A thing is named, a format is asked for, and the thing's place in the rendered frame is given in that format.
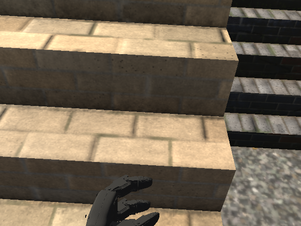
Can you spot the robot left hand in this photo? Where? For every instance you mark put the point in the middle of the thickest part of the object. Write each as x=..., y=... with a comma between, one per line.
x=107, y=211

